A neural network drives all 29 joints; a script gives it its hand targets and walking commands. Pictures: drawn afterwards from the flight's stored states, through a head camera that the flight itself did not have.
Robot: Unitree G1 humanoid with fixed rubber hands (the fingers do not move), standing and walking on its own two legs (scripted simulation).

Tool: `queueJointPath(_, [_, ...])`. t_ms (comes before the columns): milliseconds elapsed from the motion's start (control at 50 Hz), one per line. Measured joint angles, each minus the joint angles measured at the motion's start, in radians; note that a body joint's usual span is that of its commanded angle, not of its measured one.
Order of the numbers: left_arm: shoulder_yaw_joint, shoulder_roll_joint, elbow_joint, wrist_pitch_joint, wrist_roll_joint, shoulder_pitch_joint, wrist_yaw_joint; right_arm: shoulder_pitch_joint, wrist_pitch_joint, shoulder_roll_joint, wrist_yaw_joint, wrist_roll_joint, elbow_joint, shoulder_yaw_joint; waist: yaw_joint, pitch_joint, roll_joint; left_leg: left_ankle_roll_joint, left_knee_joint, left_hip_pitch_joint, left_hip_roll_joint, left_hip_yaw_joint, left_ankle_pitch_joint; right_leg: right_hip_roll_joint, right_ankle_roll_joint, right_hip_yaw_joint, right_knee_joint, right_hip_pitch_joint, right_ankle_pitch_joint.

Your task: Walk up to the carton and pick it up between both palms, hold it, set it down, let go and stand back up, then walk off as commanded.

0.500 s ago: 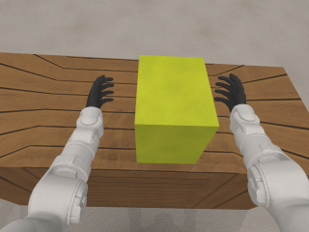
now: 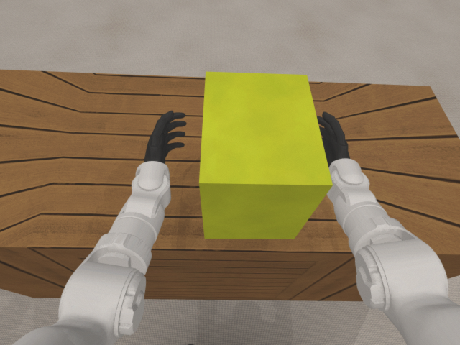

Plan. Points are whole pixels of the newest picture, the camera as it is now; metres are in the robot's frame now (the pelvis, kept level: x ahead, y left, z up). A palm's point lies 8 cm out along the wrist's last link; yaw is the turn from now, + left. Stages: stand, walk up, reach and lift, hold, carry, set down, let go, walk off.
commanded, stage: reach and lift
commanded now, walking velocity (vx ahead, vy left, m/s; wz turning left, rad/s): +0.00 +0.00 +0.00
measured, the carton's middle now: (252, 161) +0.45 -0.03 +0.01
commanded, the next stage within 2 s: none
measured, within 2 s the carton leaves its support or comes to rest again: leaves its support in 1.52 s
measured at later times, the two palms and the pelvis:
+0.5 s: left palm (165, 163) +0.41 +0.13 +0.05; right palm (323, 166) +0.42 -0.15 +0.05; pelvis +0.00 -0.01 +0.01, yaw +0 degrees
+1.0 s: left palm (164, 167) +0.40 +0.13 +0.05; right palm (324, 171) +0.40 -0.15 +0.05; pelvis -0.01 -0.01 +0.01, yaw +0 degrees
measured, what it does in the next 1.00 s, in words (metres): stands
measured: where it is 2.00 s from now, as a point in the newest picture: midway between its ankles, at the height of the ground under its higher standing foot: outside the picture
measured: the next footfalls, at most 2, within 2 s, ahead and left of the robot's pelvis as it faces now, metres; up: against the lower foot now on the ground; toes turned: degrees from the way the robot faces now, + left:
none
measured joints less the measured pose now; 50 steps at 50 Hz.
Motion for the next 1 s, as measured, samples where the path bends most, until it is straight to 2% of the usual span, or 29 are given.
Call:
queueJointPath(200, [0.107, -0.067, 0.0, -0.009, 0.143, 0.0, 0.008, 0.0, -0.011, 0.064, -0.038, -0.156, -0.024, -0.143, 0.0, 0.0, 0.0, 0.0, -0.002, 0.002, 0.0, 0.0, 0.0, 0.0, 0.001, 0.0, 0.0, 0.0, 0.0])
queueJointPath(340, [0.265, -0.122, 0.0, -0.01, 0.289, 0.0, 0.013, 0.011, -0.025, 0.142, -0.057, -0.38, -0.059, -0.338, 0.0, 0.029, 0.0, -0.001, -0.027, 0.053, 0.0, 0.004, 0.006, -0.001, 0.001, 0.0, 0.0, 0.038, -0.002])
queueJointPath(420, [0.327, -0.125, 0.0, -0.01, 0.318, 0.007, 0.002, 0.05, -0.042, 0.187, -0.058, -0.471, -0.096, -0.389, 0.0, 0.06, 0.0, -0.004, -0.051, 0.106, 0.0, 0.008, 0.014, -0.002, 0.001, 0.0, 0.0, 0.078, -0.004])
queueJointPath(540, [0.379, -0.125, 0.0, -0.012, 0.338, 0.012, -0.027, 0.069, -0.039, 0.243, -0.073, -0.558, -0.146, -0.47, 0.0, 0.093, 0.0, -0.008, -0.073, 0.148, 0.0, 0.01, 0.027, -0.003, -0.004, 0.0, 0.0, 0.11, -0.005])
queueJointPath(700, [0.395, -0.127, 0.0, -0.012, 0.361, 0.019, -0.039, 0.088, -0.025, 0.271, -0.073, -0.622, -0.175, -0.524, 0.0, 0.099, 0.0, -0.01, -0.083, 0.173, 0.0, 0.011, 0.033, -0.003, -0.009, 0.0, 0.0, 0.13, -0.005])
queueJointPath(1000, [0.407, -0.127, 0.0, -0.007, 0.367, 0.021, -0.043, 0.091, -0.002, 0.289, -0.073, -0.635, -0.201, -0.541, 0.0, 0.106, 0.0, -0.01, -0.084, 0.181, 0.0, 0.012, 0.032, -0.003, -0.009, 0.0, 0.0, 0.137, -0.005])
